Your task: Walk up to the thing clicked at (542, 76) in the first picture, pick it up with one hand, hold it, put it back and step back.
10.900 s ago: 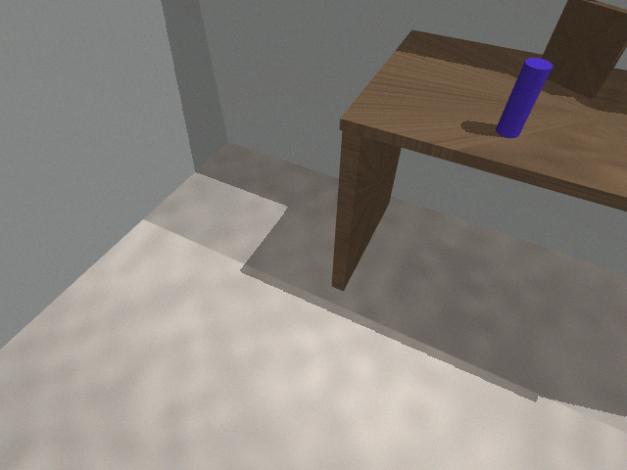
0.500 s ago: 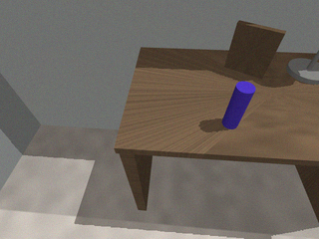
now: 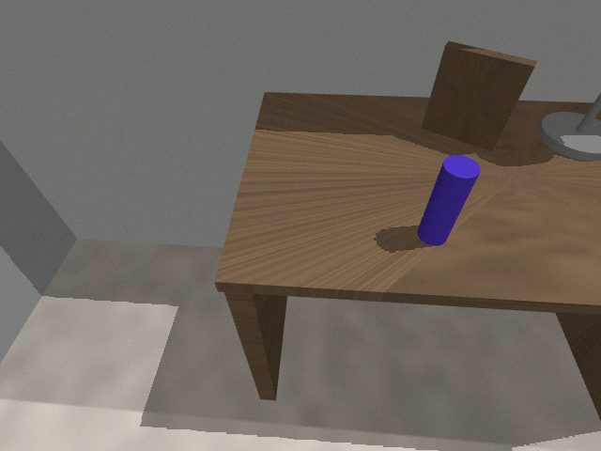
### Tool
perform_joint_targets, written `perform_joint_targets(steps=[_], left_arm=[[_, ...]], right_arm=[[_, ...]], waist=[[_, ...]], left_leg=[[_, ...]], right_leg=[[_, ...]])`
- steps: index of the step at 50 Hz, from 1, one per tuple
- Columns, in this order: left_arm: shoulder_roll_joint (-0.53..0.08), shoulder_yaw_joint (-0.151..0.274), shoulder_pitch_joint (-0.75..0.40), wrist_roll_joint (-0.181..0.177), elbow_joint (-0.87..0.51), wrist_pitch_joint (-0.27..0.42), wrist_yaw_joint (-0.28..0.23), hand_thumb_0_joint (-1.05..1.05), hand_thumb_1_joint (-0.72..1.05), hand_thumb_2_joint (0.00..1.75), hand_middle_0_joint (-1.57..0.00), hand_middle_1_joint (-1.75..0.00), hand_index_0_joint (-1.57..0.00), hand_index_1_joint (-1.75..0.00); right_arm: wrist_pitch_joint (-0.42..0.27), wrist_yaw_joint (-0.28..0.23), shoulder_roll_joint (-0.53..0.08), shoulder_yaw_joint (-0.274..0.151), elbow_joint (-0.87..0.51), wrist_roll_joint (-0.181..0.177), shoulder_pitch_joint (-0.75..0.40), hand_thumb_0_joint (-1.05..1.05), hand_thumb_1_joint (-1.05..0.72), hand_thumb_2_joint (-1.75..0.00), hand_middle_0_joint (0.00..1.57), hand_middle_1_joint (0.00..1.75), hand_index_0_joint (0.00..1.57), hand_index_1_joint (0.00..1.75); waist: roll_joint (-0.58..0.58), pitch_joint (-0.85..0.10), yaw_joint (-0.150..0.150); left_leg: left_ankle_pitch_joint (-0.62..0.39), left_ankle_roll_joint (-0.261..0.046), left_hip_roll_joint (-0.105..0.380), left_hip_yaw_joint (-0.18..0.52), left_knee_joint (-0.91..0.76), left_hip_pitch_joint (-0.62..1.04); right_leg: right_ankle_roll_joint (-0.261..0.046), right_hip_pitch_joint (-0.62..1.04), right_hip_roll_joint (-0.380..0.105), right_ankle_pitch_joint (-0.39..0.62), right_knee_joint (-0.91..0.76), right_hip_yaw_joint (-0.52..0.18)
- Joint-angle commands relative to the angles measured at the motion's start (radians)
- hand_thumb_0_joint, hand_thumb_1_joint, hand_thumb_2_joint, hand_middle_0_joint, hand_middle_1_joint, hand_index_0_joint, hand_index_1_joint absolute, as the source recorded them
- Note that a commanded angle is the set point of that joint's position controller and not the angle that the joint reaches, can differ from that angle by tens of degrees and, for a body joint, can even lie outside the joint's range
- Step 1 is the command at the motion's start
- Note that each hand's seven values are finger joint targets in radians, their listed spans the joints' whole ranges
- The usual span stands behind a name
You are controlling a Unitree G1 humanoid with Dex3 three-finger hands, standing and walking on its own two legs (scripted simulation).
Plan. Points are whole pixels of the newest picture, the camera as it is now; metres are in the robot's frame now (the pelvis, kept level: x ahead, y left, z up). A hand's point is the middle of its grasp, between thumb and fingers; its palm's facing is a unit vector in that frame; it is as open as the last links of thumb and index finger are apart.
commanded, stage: stand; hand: right
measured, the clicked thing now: (445, 203) +0.46 -0.20 +0.06
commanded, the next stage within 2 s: rise first in 0.10 s
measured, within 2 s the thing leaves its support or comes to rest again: neither
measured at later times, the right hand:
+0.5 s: hand (489, 430) +0.18 -0.25 -0.12, palm faces +0.21 +0.92 -0.32, open 12.5 cm
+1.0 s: hand (529, 395) +0.19 -0.25 +0.01, palm faces +0.30 +0.88 -0.36, open 17.5 cm
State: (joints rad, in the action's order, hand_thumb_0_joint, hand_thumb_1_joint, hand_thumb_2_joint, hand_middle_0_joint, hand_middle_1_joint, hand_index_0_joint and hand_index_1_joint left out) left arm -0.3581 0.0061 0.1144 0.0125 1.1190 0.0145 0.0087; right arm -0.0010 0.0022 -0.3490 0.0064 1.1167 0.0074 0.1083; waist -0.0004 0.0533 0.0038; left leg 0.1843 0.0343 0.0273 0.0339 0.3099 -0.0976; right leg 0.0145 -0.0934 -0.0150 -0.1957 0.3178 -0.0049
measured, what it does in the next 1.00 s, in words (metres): stands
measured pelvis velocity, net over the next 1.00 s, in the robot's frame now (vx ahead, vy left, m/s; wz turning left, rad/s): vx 0.01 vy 0.01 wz -0.02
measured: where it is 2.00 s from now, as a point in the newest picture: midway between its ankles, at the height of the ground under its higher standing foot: outside the picture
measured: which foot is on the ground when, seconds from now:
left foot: down 0.00-1.00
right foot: down 0.00-1.00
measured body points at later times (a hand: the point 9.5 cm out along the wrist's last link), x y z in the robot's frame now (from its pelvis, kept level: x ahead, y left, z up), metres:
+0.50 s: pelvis +0.00 +0.00 -0.01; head +0.04 +0.01 +0.44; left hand +0.16 +0.29 -0.11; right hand +0.17 -0.30 -0.09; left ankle -0.01 +0.14 -0.75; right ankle -0.01 -0.13 -0.75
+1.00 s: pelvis +0.01 +0.01 -0.01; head +0.02 +0.03 +0.44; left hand +0.17 +0.27 -0.10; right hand +0.17 -0.30 +0.03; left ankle -0.01 +0.14 -0.75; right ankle -0.01 -0.13 -0.75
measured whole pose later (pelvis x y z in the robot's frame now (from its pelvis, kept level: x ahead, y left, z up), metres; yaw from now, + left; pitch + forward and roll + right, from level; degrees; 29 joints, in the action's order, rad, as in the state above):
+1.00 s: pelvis +0.01 +0.01 -0.01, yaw -1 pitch -1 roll +0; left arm -0.23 0.12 0.26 -0.02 0.61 0.07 -0.05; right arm -0.07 -0.04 -0.29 -0.20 0.08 -0.05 0.41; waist -0.05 0.00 -0.03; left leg 0.27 0.02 0.02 0.01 0.44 -0.15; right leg 0.02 -0.15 -0.02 -0.27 0.43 -0.03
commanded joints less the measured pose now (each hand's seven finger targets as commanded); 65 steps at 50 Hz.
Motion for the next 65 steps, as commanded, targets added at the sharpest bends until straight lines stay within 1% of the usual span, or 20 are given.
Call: perform_joint_targets(steps=[1, 10, 11, 12, 13, 15, 17, 20, 24, 27, 32, 37, 43, 46, 50, 52, 53, 58, 61, 65], left_arm=[[-0.216, 0.039, -0.029, -0.003, -0.056, 0.016, -0.019, 0.0, 0.9, 0.9, -0.2, -0.3, -0.2, -0.3], [-0.215, 0.038, -0.02, -0.005, -0.056, 0.017, -0.018, 0.0, 0.82, 0.82, -0.12, -0.22, -0.12, -0.22], [-0.058, 0.031, -0.371, -0.087, -0.407, 0.127, -0.026, 0.0, 0.74, 0.74, -0.06, -0.14, -0.04, -0.14], [-0.083, 0.013, -0.331, -0.112, -0.435, 0.147, -0.045, 0.0, 0.66, 0.66, -0.05, -0.06, -0.03, -0.08], [-0.141, 0.043, -0.228, -0.112, -0.358, 0.139, -0.062, 0.0, 0.58, 0.58, -0.06, -0.06, -0.04, -0.08], [-0.242, 0.146, -0.15, -0.1, -0.304, 0.12, -0.089, 0.0, 0.42, 0.42, -0.05, -0.05, -0.04, -0.07], [-0.139, 0.13, -0.101, -0.077, -0.233, 0.116, -0.09, 0.0, 0.26, 0.26, -0.05, -0.05, -0.05, -0.05], [-0.13, 0.185, 0.063, -0.047, -0.267, 0.105, -0.087, 0.0, 0.09, 0.13, -0.04, -0.05, -0.07, -0.03], [-0.043, 0.15, 0.121, -0.048, -0.325, 0.079, -0.075, 0.0, -0.12, 0.05, -0.04, -0.05, -0.08, -0.01], [-0.031, 0.128, -0.085, -0.051, -0.505, 0.093, -0.082, 0.0, -0.32, 0.04, -0.05, -0.05, -0.06, -0.04], [-0.033, 0.117, -0.024, -0.047, -0.618, 0.104, -0.102, 0.0, -0.5, 0.02, -0.05, -0.05, -0.06, -0.05], [-0.061, 0.147, 0.039, -0.043, -0.693, 0.106, -0.11, 0.0, -0.52, 0.02, -0.05, -0.05, -0.06, -0.04], [0.012, 0.136, 0.16, -0.043, -0.632, 0.096, -0.079, 0.0, -0.53, 0.02, -0.05, -0.04, -0.05, -0.04], [0.019, 0.125, 0.077, -0.042, -0.669, 0.1, -0.068, 0.0, -0.54, 0.02, -0.05, -0.05, -0.05, -0.05], [-0.042, 0.183, 0.019, -0.036, -0.704, 0.107, -0.076, 0.0, -0.54, 0.03, -0.05, -0.05, -0.05, -0.05], [0.011, 0.147, 0.043, -0.033, -0.661, 0.102, -0.073, 0.0, -0.54, 0.04, -0.06, -0.05, -0.05, -0.06], [-0.018, 0.174, 0.04, -0.032, -0.692, 0.103, -0.078, 0.0, -0.54, 0.04, -0.05, -0.05, -0.05, -0.06], [0.019, 0.158, 0.093, -0.031, -0.665, 0.11, -0.071, 0.0, -0.55, 0.04, -0.06, -0.05, -0.05, -0.06], [-0.031, 0.208, 0.083, -0.032, -0.666, 0.115, -0.072, 0.0, -0.55, 0.03, -0.06, -0.05, -0.05, -0.06], [0.013, 0.182, 0.078, -0.035, -0.662, 0.127, -0.063, 0.0, -0.55, 0.04, -0.06, -0.05, -0.05, -0.06]], right_arm=[[-0.02, -0.01, -0.216, -0.047, -0.059, 0.001, -0.02, 0.0, -0.9, -0.9, 0.2, 0.3, 0.2, 0.3], [-0.025, -0.01, -0.215, -0.047, -0.059, 0.001, -0.02, 0.0, -0.82, -0.82, 0.12, 0.22, 0.12, 0.22], [-0.103, -0.023, -0.027, -0.017, -0.41, -0.075, -0.371, 0.0, -0.74, -0.74, 0.06, 0.14, 0.06, 0.14], [-0.145, -0.04, -0.062, -0.017, -0.452, -0.113, -0.342, 0.0, -0.66, -0.66, 0.06, 0.06, 0.05, 0.06], [-0.14, -0.058, -0.159, -0.06, -0.355, -0.106, -0.23, 0.0, -0.58, -0.58, 0.06, 0.05, 0.05, 0.05], [-0.124, -0.09, -0.273, -0.181, -0.276, -0.094, -0.172, 0.0, -0.42, -0.42, 0.06, 0.05, 0.05, 0.05], [-0.129, -0.087, -0.178, -0.164, -0.266, -0.073, -0.167, 0.0, -0.26, -0.26, 0.05, 0.05, 0.05, 0.05], [-0.108, -0.087, -0.207, -0.257, -0.314, -0.048, 0.096, 0.0, -0.07, -0.17, 0.05, 0.05, 0.05, 0.05], [-0.086, -0.068, -0.127, -0.221, -0.473, -0.056, 0.137, 0.0, 0.14, -0.12, 0.05, 0.05, 0.05, 0.05], [-0.091, -0.076, -0.113, -0.197, -0.666, -0.06, -0.031, 0.0, 0.34, -0.08, 0.05, 0.05, 0.05, 0.05], [-0.106, -0.091, -0.145, -0.23, -0.827, -0.052, 0.043, 0.0, 0.53, -0.05, 0.04, 0.06, 0.05, 0.06], [-0.112, -0.098, -0.17, -0.279, -1.002, -0.057, 0.13, 0.0, 0.59, -0.04, 0.04, 0.06, 0.05, 0.06], [-0.122, -0.067, -0.119, -0.291, -1.136, -0.062, 0.245, 0.0, 0.61, -0.03, 0.04, 0.06, 0.05, 0.06], [-0.135, -0.055, -0.114, -0.296, -1.228, -0.065, 0.231, 0.0, 0.58, -0.03, 0.05, 0.06, 0.05, 0.06], [-0.154, -0.059, -0.15, -0.347, -1.318, -0.064, 0.223, 0.0, 0.58, -0.03, 0.05, 0.05, 0.05, 0.05], [-0.166, -0.06, -0.132, -0.341, -1.314, -0.06, 0.264, 0.0, 0.56, -0.03, 0.05, 0.05, 0.05, 0.05], [-0.171, -0.062, -0.136, -0.349, -1.339, -0.059, 0.266, 0.0, 0.56, -0.03, 0.05, 0.05, 0.05, 0.05], [-0.198, -0.055, -0.132, -0.367, -1.388, -0.058, 0.3, 0.0, 0.56, -0.02, 0.05, 0.05, 0.05, 0.05], [-0.211, -0.049, -0.147, -0.387, -1.417, -0.063, 0.293, 0.0, 0.55, -0.02, 0.05, 0.05, 0.05, 0.05], [-0.231, -0.043, -0.142, -0.394, -1.459, -0.064, 0.284, 0.0, 0.54, -0.02, 0.05, 0.05, 0.05, 0.05]], waist=[[-0.004, -0.061, -0.007], [0.008, -0.084, -0.001], [-0.072, -0.118, 0.012], [0.015, -0.162, -0.023], [0.006, -0.089, -0.015], [-0.005, -0.165, -0.013], [-0.008, -0.227, -0.013], [-0.009, -0.308, -0.028], [-0.04, -0.276, -0.018], [-0.021, -0.206, -0.017], [-0.004, -0.225, -0.02], [-0.034, -0.198, -0.036], [-0.033, -0.126, -0.027], [-0.014, -0.122, -0.042], [-0.008, -0.146, -0.045], [-0.007, -0.127, -0.056], [0.001, -0.142, -0.049], [-0.026, -0.113, -0.063], [-0.04, -0.101, -0.043], [-0.029, -0.084, -0.05]], left_leg=[[-0.11, -0.046, 0.092, 0.055, -0.034, -0.003], [-0.169, -0.046, 0.098, 0.059, -0.026, 0.004], [-0.111, -0.032, -0.028, -0.063, 0.089, -0.113], [-0.048, -0.034, -0.039, -0.073, 0.053, -0.044], [0.008, -0.035, -0.03, -0.064, 0.043, -0.085], [-0.073, -0.029, -0.026, -0.068, 0.107, -0.111], [-0.118, -0.034, -0.025, -0.062, 0.137, -0.121], [-0.226, -0.034, -0.032, -0.064, 0.131, -0.041], [-0.32, -0.027, -0.036, -0.077, 0.12, -0.045], [-0.207, -0.028, -0.034, -0.076, 0.092, -0.071], [-0.194, -0.029, -0.031, -0.076, 0.09, -0.048], [-0.232, -0.028, -0.028, -0.082, 0.094, -0.023], [-0.243, -0.023, -0.027, -0.087, 0.086, -0.039], [-0.238, -0.021, -0.024, -0.087, 0.085, -0.029], [-0.227, -0.025, -0.029, -0.09, 0.09, -0.019], [-0.201, -0.024, -0.025, -0.089, 0.085, -0.013], [-0.206, -0.024, -0.023, -0.087, 0.085, -0.012], [-0.132, -0.028, -0.025, -0.095, 0.073, -0.017], [-0.125, -0.028, -0.025, -0.092, 0.072, -0.036], [-0.096, -0.027, -0.024, -0.093, 0.063, -0.041]], right_leg=[[-0.031, -0.01, -0.109, 0.115, -0.057, -0.079], [-0.034, 0.01, -0.112, 0.169, -0.039, -0.075], [-0.015, -0.123, 0.001, 0.115, 0.063, 0.03], [-0.012, -0.06, -0.007, 0.069, 0.024, 0.018], [-0.017, -0.097, 0.0, 0.019, 0.029, 0.018], [-0.018, -0.119, 0.011, 0.099, 0.086, 0.03], [-0.018, -0.122, 0.009, 0.16, 0.124, 0.026], [-0.018, -0.091, 0.022, 0.248, 0.111, 0.034], [-0.012, -0.067, 0.023, 0.326, 0.105, 0.045], [-0.015, -0.106, 0.01, 0.22, 0.083, 0.036], [-0.02, -0.061, 0.013, 0.212, 0.081, 0.036], [-0.016, -0.023, 0.019, 0.259, 0.077, 0.039], [-0.02, -0.034, 0.021, 0.265, 0.078, 0.046], [-0.02, -0.044, 0.02, 0.263, 0.079, 0.041], [-0.017, -0.018, 0.012, 0.269, 0.074, 0.031], [-0.018, -0.032, 0.018, 0.241, 0.074, 0.034], [-0.019, -0.018, 0.018, 0.245, 0.074, 0.035], [-0.019, -0.041, 0.02, 0.18, 0.057, 0.035], [-0.02, -0.033, 0.02, 0.165, 0.053, 0.037], [-0.023, -0.043, 0.023, 0.135, 0.049, 0.036]])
